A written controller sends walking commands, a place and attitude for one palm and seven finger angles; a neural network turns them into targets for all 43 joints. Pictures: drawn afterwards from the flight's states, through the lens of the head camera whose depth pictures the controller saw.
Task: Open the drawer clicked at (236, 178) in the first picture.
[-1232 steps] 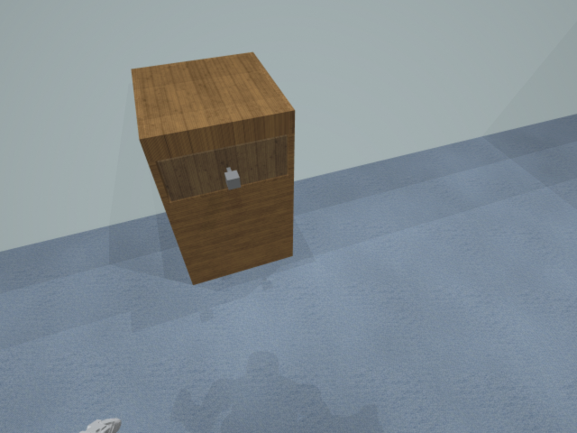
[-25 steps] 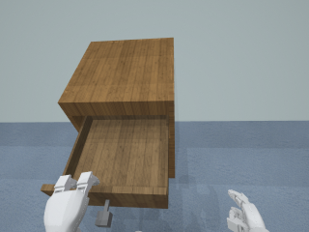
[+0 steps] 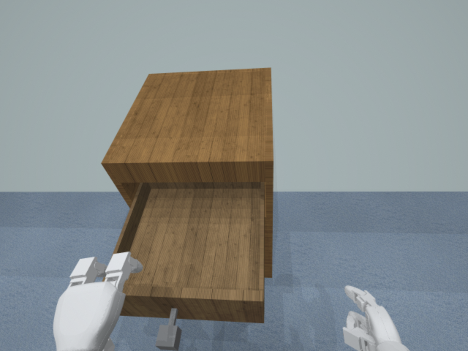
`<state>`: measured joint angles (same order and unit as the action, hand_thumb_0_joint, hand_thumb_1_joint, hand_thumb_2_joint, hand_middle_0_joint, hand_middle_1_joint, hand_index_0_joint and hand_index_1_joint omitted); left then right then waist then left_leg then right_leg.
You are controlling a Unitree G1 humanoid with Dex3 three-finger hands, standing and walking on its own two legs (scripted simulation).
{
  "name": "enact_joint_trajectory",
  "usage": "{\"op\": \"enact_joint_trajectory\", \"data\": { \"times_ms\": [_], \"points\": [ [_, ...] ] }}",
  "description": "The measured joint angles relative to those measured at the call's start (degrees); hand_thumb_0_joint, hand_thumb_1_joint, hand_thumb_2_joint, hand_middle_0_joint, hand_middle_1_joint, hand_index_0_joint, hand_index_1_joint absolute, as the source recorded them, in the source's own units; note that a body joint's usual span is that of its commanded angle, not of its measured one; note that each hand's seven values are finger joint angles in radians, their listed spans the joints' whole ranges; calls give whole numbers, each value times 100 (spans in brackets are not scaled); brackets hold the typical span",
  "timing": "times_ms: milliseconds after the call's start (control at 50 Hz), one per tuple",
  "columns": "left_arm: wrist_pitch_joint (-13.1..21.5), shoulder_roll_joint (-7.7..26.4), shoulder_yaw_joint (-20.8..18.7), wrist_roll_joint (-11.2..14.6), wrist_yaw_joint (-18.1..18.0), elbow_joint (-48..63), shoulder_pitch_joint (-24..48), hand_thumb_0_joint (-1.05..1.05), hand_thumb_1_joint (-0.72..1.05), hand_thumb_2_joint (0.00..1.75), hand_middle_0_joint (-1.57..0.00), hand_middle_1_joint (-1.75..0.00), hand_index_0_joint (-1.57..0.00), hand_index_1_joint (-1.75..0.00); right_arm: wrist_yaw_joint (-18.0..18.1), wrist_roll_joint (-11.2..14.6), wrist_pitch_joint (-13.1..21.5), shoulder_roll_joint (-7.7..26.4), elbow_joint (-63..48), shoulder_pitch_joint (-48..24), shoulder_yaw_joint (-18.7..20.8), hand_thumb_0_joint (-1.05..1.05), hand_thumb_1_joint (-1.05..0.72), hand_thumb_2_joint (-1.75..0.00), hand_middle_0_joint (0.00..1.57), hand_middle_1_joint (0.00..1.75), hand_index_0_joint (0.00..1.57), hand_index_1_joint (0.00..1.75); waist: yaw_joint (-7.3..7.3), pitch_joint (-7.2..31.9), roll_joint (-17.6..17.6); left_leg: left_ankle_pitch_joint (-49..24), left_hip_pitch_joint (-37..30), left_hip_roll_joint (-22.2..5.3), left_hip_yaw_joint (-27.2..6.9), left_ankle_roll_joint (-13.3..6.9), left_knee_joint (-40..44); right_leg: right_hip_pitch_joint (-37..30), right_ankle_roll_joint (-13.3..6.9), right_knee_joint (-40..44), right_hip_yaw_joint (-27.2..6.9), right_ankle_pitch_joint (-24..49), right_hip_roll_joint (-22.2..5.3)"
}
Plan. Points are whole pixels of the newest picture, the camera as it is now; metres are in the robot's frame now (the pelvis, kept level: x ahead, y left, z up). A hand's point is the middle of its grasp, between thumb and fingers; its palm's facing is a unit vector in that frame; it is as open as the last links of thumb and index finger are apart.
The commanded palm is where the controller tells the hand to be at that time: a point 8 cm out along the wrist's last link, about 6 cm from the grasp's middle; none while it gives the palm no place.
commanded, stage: draw the hand back to the body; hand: left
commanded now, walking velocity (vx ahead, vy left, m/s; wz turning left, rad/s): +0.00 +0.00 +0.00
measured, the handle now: (171, 327) +0.20 +0.18 -0.17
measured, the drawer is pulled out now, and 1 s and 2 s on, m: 0.30 0.30 0.30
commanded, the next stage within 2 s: step back with the hand held close in 1.36 s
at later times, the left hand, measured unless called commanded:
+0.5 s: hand (95, 293) +0.18 +0.21 +0.10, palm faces +0.26 -0.79 -0.55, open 13.6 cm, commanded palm +0.14 +0.25 +0.15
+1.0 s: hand (43, 247) +0.19 +0.24 +0.20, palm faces +0.39 -0.81 -0.44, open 10.0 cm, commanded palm +0.15 +0.28 +0.22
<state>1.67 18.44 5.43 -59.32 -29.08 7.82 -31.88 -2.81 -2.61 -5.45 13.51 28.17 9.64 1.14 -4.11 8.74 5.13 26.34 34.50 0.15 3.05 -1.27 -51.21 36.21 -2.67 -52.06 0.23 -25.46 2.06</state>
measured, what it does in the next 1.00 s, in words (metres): rises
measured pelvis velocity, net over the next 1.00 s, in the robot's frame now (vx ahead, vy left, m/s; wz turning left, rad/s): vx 0.03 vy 0.00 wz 0.05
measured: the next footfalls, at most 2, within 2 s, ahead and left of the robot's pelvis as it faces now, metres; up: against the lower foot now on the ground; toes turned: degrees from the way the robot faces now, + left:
none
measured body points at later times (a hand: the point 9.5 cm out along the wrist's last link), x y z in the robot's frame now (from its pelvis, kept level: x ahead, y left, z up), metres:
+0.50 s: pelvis +0.02 +0.01 +0.03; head +0.01 -0.03 +0.48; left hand +0.16 +0.25 +0.13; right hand +0.22 -0.19 -0.05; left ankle -0.01 +0.11 -0.69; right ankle +0.00 -0.09 -0.69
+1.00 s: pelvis +0.03 +0.00 +0.05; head +0.02 -0.03 +0.50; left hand +0.17 +0.28 +0.22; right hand +0.24 -0.21 -0.03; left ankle -0.01 +0.11 -0.69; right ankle +0.00 -0.09 -0.69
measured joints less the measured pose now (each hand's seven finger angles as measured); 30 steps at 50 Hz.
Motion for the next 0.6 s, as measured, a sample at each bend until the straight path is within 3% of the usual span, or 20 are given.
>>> {"op": "enact_joint_trajectory", "data": {
  "times_ms": [100, 200, 300, 380, 420, 440, 480, 500, 540, 600],
  "points": [
    [-268, -36, 84, 245, 378, 107, 30, 0, -49, 30, -32, -120, -32, -120, 19, 123, 5, -21, 60, 33, -61, 2, -90, -89, 20, 30, 20, 30, -30, -49, 9, -143, -353, 37, 29, -32, 360, -338, 43, 331, -42, 132, -28],
    [-156, 120, 150, 213, 689, 449, -139, 0, -49, 30, -32, -120, -32, -120, 30, 130, 88, -26, 21, 81, -114, 2, -90, -89, 20, 30, 20, 30, -94, -147, -56, -253, -669, 45, 44, -43, 654, -649, 58, 624, -67, 244, -29],
    [21, 368, -133, 183, 725, 793, -289, 0, -49, 30, -32, -120, -32, -120, 17, 116, 114, -14, -24, 35, -110, 2, -90, -89, 20, 30, 20, 30, -152, -252, -48, -281, -870, 27, 52, -44, 781, -861, 61, 789, -81, 301, -7],
    [-58, 462, -437, 373, 815, 930, -322, 0, -49, 30, -32, -120, -32, -120, 28, 153, 83, 4, 4, -32, -84, 1, -90, -89, 20, 30, 20, 30, -167, -305, 14, -326, -1018, 35, 37, -58, 912, -1028, 81, 946, -72, 355, -13],
    [-107, 162, -513, 2394, 1135, 1013, -258, 0, -48, 31, -31, -119, -32, -120, 167, 301, 228, -4, 0, -36, -85, 2, -90, -89, 20, 30, 20, 30, -43, -547, 97, -363, -1322, 72, -47, -78, 1030, -1384, 105, 1101, 5, 380, -49],
    [-127, -45, -561, 3213, 1305, 1038, -237, 0, -48, 31, -31, -119, -32, -119, 268, 356, 366, -28, -12, 23, -98, 2, -90, -89, 20, 30, 20, 30, 0, -628, 110, -381, -1486, 93, -78, -86, 1108, -1562, 116, 1183, 32, 385, -69],
    [-120, -355, -620, 4407, 1581, 1106, -294, 0, -46, 32, -31, -118, -32, -118, 494, 393, 596, -88, -2, 169, -181, 2, -90, -89, 20, 30, 20, 30, 75, -696, 87, -414, -1784, 125, -132, -90, 1280, -1880, 129, 1355, 78, 392, -98],
    [-107, -431, -623, 4806, 1693, 1161, -340, 0, -44, 32, -31, -117, -31, -117, 600, 394, 697, -122, 31, 244, -235, 2, -90, -89, 20, 30, 20, 30, 103, -702, 49, -437, -1921, 140, -160, -87, 1381, -2025, 131, 1449, 102, 400, -111],
    [-52, -455, -616, 5337, 1860, 1310, -406, -1, -40, 34, -31, -114, -31, -115, 760, 379, 890, -184, 123, 371, -327, 2, -90, -89, 20, 30, 20, 30, 138, -709, -38, -497, -2157, 155, -228, -70, 1581, -2289, 124, 1662, 162, 439, -121],
    [50, -303, -720, 5724, 2005, 1577, -365, -1, -33, 37, -30, -110, -30, -110, 879, 350, 1130, -230, 280, 449, -413, 2, -90, -89, 20, 30, 20, 30, 154, -764, -128, -599, -2400, 140, -320, -35, 1840, -2589, 97, 1995, 246, 551, -102]
  ]
}}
